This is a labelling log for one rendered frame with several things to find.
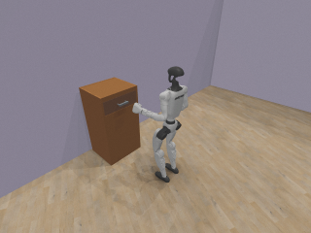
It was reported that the left robot foot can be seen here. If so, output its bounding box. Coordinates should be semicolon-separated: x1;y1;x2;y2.
155;171;170;183

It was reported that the robot right upper arm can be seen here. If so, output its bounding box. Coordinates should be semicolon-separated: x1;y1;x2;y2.
180;85;189;109

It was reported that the drawer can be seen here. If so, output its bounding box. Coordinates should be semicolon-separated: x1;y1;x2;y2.
103;90;137;116

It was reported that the right robot thigh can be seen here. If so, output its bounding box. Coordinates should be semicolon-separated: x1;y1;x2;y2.
166;119;182;150

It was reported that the robot left hand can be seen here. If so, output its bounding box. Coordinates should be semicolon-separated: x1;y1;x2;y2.
132;103;142;114

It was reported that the cabinet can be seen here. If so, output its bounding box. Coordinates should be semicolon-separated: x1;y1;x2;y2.
79;77;141;166

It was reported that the robot left upper arm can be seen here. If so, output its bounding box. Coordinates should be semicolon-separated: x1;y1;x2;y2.
159;90;170;122

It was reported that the left robot forearm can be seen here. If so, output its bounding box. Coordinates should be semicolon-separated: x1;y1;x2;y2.
140;108;164;121

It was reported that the handle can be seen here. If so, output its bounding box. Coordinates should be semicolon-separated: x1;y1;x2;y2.
117;101;129;107

